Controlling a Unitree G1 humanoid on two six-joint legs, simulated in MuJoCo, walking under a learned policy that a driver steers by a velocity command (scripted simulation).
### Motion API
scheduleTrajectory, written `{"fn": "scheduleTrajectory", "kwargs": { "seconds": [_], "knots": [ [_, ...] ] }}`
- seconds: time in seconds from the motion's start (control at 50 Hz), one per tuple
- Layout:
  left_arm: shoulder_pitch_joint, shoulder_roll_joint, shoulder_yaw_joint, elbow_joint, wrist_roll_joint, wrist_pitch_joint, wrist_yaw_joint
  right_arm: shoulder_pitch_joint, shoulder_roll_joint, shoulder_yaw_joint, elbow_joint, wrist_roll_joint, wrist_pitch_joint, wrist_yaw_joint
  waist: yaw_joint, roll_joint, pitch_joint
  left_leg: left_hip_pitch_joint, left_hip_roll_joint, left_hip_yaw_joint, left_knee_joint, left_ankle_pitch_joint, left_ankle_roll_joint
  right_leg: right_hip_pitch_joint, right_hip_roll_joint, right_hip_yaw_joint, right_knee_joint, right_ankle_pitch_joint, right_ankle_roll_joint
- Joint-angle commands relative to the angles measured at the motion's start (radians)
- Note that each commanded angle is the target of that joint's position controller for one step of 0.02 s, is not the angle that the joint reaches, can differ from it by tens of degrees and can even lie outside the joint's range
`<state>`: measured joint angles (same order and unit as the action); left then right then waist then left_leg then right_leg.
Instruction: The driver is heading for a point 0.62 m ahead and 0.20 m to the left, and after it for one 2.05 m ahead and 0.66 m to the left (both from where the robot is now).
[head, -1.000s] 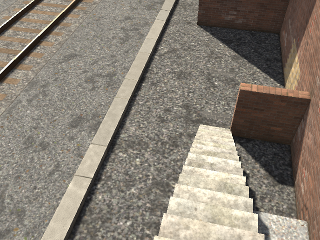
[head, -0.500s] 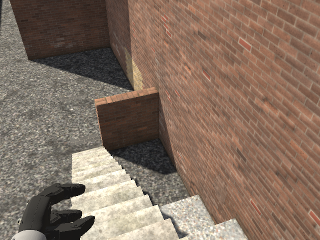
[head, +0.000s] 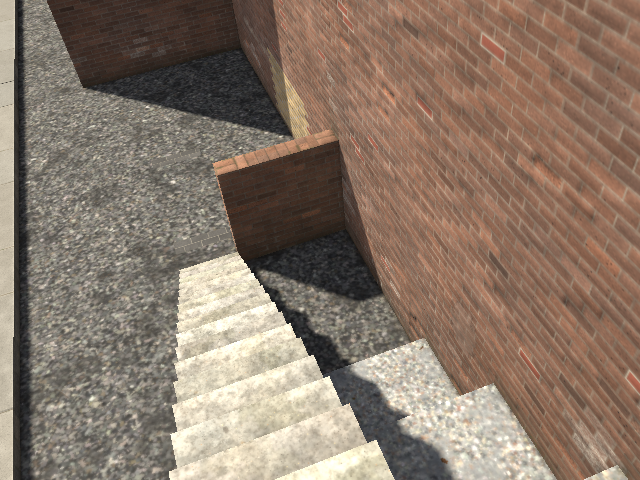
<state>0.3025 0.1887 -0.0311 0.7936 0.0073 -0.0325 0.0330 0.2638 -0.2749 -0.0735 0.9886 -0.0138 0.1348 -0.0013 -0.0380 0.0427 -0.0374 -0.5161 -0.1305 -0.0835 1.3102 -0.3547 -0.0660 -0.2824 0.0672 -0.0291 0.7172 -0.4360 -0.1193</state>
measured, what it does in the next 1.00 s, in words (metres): walks backwards, turning left: left foot, then right foot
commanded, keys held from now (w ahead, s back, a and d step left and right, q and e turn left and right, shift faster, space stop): q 0.90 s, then no key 0.02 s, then w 0.08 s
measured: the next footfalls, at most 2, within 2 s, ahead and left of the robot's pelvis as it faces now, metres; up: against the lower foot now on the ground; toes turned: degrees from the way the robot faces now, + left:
left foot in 0.22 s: -0.05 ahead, +0.09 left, +0.00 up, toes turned +5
right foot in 0.56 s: +0.03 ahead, -0.11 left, +0.00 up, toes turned +20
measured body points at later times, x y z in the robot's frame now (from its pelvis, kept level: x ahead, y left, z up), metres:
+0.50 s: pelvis -0.07 -0.03 +0.01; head -0.07 -0.03 +0.46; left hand +0.05 +0.27 -0.05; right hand +0.13 -0.27 -0.09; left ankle -0.09 +0.09 -0.72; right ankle +0.01 -0.12 -0.68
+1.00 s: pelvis -0.11 -0.05 +0.00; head -0.10 -0.08 +0.44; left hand -0.20 +0.20 -0.09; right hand +0.25 -0.07 -0.04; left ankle -0.16 +0.08 -0.46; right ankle -0.01 -0.12 -0.72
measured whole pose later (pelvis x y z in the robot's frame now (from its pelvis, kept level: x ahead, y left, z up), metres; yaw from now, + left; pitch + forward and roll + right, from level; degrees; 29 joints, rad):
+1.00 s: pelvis -0.11 -0.05 +0.00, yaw +33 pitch -1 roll +2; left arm 0.39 0.25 -0.04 0.61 0.07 -0.05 0.02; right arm -0.07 -0.25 -0.04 0.52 -0.01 0.17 -0.01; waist 0.12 0.03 -0.01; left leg -0.99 -0.15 -0.06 1.99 -0.34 -0.09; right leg -0.41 -0.15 -0.16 0.77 -0.33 -0.02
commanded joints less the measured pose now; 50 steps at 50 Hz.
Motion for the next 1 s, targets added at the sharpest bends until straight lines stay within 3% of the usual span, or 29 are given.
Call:
{"fn": "scheduleTrajectory", "kwargs": {
  "seconds": [0.02,0.06,0.12,0.14,0.22,0.24,0.26,0.28,0.3,0.34,0.4,0.42,0.44,0.46,0.48,0.5,0.52,0.54,0.56,0.58,0.6,0.62,0.66,0.7,0.78,0.82,0.9,0.96,1.0],
  "knots": [
    [0.058,0.124,0.028,-0.029,0.004,0.017,0.002,-0.077,-0.062,0.012,-0.087,0.009,-0.013,0.012,0.047,-0.173,-0.012,0.004,0.052,0.048,-0.255,-0.158,0.011,0.241,-0.246,0.139,-0.172,1.18,-0.006],
    [0.045,0.156,0.041,-0.034,0.009,0.051,0.001,-0.09,-0.055,0.023,-0.124,0.021,-0.019,0.009,0.059,-0.188,0.043,0.022,0.057,0.072,-0.48,-0.274,0.021,0.262,-0.242,0.156,-0.185,1.152,0.0],
    [0.001,0.191,0.066,-0.061,0.006,0.063,-0.003,-0.048,-0.05,0.029,-0.158,0.038,-0.037,0.006,0.054,-0.203,-0.038,0.052,0.066,0.1,-0.546,-0.161,0.045,0.32,-0.258,0.159,-0.155,1.206,-0.036],
    [-0.024,0.189,0.069,-0.075,0.004,0.061,-0.008,-0.056,-0.053,0.028,-0.176,0.049,-0.045,0.011,0.053,-0.193,-0.059,0.066,0.067,0.097,-0.578,-0.148,0.054,0.323,-0.259,0.154,-0.156,1.126,-0.046],
    [-0.127,0.202,0.086,-0.144,0.012,0.089,-0.012,-0.024,-0.05,0.026,-0.209,0.032,-0.05,0.031,0.001,-0.106,-0.069,0.205,0.064,0.105,-0.785,-0.035,0.112,0.188,-0.259,0.146,-0.175,0.57,-0.053],
    [-0.145,0.222,0.096,-0.155,0.013,0.096,-0.017,-0.005,-0.053,0.028,-0.212,0.01,-0.051,0.04,-0.018,-0.063,-0.056,0.302,0.101,0.046,-0.874,0.008,0.146,0.084,-0.235,0.117,-0.131,0.378,-0.025],
    [-0.225,0.194,0.092,-0.215,0.02,0.097,-0.03,0.003,-0.161,-0.001,-0.233,0.007,-0.058,0.049,-0.051,0.143,-0.015,0.344,0.273,-0.291,-0.915,0.033,0.232,-0.124,-0.125,-0.004,-0.007,0.094,0.056],
    [-0.281,0.197,0.092,-0.242,0.019,0.091,-0.029,-0.03,-0.197,-0.004,-0.266,0.007,-0.056,0.048,-0.055,0.232,0.056,0.427,0.371,-0.507,-0.942,0.185,0.301,-0.343,-0.032,-0.023,0.067,-0.143,0.1],
    [-0.313,0.201,0.089,-0.256,0.02,0.077,-0.037,0.0,-0.199,-0.003,-0.276,-0.003,-0.056,0.044,-0.086,0.201,0.067,0.533,0.389,-0.551,-0.968,0.204,0.333,-0.485,-0.013,0.046,0.149,-0.19,0.107],
    [-0.284,0.203,0.089,-0.256,0.009,0.049,-0.057,-0.05,-0.185,-0.002,-0.306,0.0,-0.044,0.029,-0.03,0.091,0.053,0.536,0.379,-0.472,-0.932,0.268,0.328,-0.53,-0.026,0.093,0.238,-0.094,0.134],
    [-0.237,0.194,0.083,-0.241,0.012,0.036,-0.071,-0.172,-0.178,-0.006,-0.374,-0.007,-0.037,0.04,0.024,0.069,0.033,0.298,0.259,-0.323,-0.933,0.203,0.243,-0.275,0.001,0.032,0.181,0.06,0.141],
    [-0.182,0.203,0.092,-0.194,0.031,0.041,-0.08,-0.203,-0.185,-0.002,-0.408,-0.012,-0.048,0.041,0.018,0.082,-0.021,0.096,0.264,-0.307,-0.935,0.167,0.245,-0.08,0.021,-0.008,0.485,0.229,0.148],
    [-0.237,0.192,0.08,-0.257,0.009,0.051,-0.077,-0.217,-0.159,0.004,-0.413,-0.007,-0.032,0.045,0.052,0.066,0.098,0.117,0.212,-0.292,-0.969,0.001,0.247,-0.228,-0.008,0.038,0.18,0.026,0.137],
    [-0.268,0.156,0.057,-0.276,0.012,0.055,-0.076,-0.214,-0.202,-0.01,-0.43,0.014,-0.028,0.055,0.025,0.064,0.11,0.082,0.199,-0.312,-0.999,-0.075,0.245,-0.139,0.005,0.017,0.063,0.042,0.123],
    [-0.191,0.17,0.068,-0.228,0.028,0.055,-0.078,-0.269,-0.216,-0.014,-0.453,0.021,-0.04,0.044,0.043,0.095,0.033,-0.081,0.219,-0.315,-0.975,0.014,0.235,0.104,0.034,-0.038,0.38,0.276,0.138],
    [-0.161,0.16,0.061,-0.262,0.002,0.066,-0.064,-0.272,-0.191,-0.008,-0.452,0.011,-0.03,0.039,0.106,0.097,0.109,0.026,0.185,-0.308,-0.964,-0.075,0.244,-0.023,-0.004,0.061,-0.029,-0.049,0.107],
    [-0.136,0.148,0.052,-0.243,0.025,0.066,-0.051,-0.223,-0.227,-0.021,-0.454,0.028,-0.03,0.036,0.069,0.06,0.091,-0.007,0.19,-0.331,-0.967,-0.126,0.227,0.127,0.023,0.002,-0.114,0.039,0.11],
    [-0.077,0.157,0.059,-0.215,0.025,0.064,-0.042,-0.245,-0.223,-0.02,-0.464,0.025,-0.036,0.032,0.098,0.05,0.082,-0.131,0.174,-0.336,-0.928,-0.083,0.212,0.292,0.046,-0.042,-0.004,0.172,0.121],
    [0.048,0.163,0.061,-0.206,0.015,0.061,-0.022,-0.259,-0.196,-0.015,-0.475,0.03,-0.042,0.033,0.177,-0.003,0.079,-0.141,0.122,-0.304,-0.818,-0.259,0.185,0.355,-0.066,0.102,-0.306,0.028,0.111],
    [0.139,0.241,0.065,-0.204,0.023,0.06,-0.013,-0.208,-0.137,-0.015,-0.486,0.044,-0.049,0.038,0.148,-0.219,0.017,-0.275,0.022,-0.122,-0.434,-0.387,0.117,0.507,-0.318,0.358,-0.317,-0.009,0.108],
    [0.194,0.331,0.088,-0.194,0.008,0.064,-0.019,-0.317,-0.158,-0.021,-0.552,0.021,-0.064,0.042,0.19,-0.343,0.071,-0.533,-0.064,-0.067,-0.297,-0.412,0.075,0.456,-0.447,0.67,-0.418,0.156,0.054],
    [0.215,0.307,0.088,-0.181,0.014,0.059,-0.018,-0.348,-0.186,-0.033,-0.538,0.01,-0.082,0.039,0.193,-0.221,0.085,-0.572,-0.023,-0.146,-0.156,-0.345,0.058,0.437,-0.435,0.692,-0.411,0.203,0.039],
    [0.115,0.254,0.069,-0.202,0.046,0.05,0.0,-0.29,-0.155,-0.035,-0.495,-0.008,-0.087,0.03,0.11,-0.168,0.018,-0.597,-0.039,-0.111,0.148,-0.212,0.036,0.363,-0.391,0.476,-0.29,0.458,0.033],
    [0.007,0.209,0.043,-0.242,0.056,0.037,0.001,-0.255,-0.133,-0.033,-0.483,0.016,-0.072,0.04,0.054,-0.181,-0.063,-0.525,-0.066,-0.053,0.463,-0.11,0.009,0.164,-0.359,0.296,-0.22,0.663,0.006],
    [-0.042,0.178,0.013,-0.265,0.048,0.044,-0.009,-0.329,-0.08,-0.009,-0.498,0.02,0.001,0.026,0.026,-0.137,-0.006,-0.508,-0.08,0.036,0.747,0.058,-0.04,-0.168,-0.35,0.161,-0.248,0.312,-0.013],
    [0.004,0.201,0.02,-0.257,0.05,0.029,-0.008,-0.399,-0.069,0.002,-0.521,0.016,0.014,0.019,0.055,-0.115,0.027,-0.566,-0.067,0.073,0.754,0.152,-0.051,-0.163,-0.351,0.15,-0.241,0.18,-0.024],
    [0.148,0.255,0.042,-0.229,0.052,-0.018,-0.004,-0.498,-0.091,-0.003,-0.573,-0.009,0.021,-0.008,0.15,-0.162,-0.036,-0.699,-0.038,0.025,0.735,0.121,-0.038,0.077,-0.44,0.233,-0.223,0.25,-0.056],
    [0.171,0.253,0.052,-0.224,0.061,-0.014,0.009,-0.534,-0.068,0.014,-0.607,0.006,0.016,-0.012,0.176,-0.181,-0.052,-0.725,0.008,-0.035,0.599,0.074,-0.028,0.191,-0.459,0.295,-0.285,-0.049,-0.056],
    [0.213,0.307,0.076,-0.199,0.061,-0.04,-0.024,-0.529,-0.072,0.008,-0.612,0.011,0.0,-0.03,0.219,-0.274,-0.042,-0.82,0.011,-0.003,0.874,-0.13,-0.003,0.267,-0.529,0.364,-0.345,0.023,-0.118]
  ]
}}
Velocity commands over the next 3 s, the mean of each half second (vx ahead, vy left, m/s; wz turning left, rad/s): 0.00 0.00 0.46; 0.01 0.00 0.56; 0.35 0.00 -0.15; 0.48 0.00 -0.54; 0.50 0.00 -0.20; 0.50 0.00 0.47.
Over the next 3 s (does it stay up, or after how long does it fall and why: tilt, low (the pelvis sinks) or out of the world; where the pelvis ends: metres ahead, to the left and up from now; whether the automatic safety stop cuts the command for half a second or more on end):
stays up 0.40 0.04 -0.27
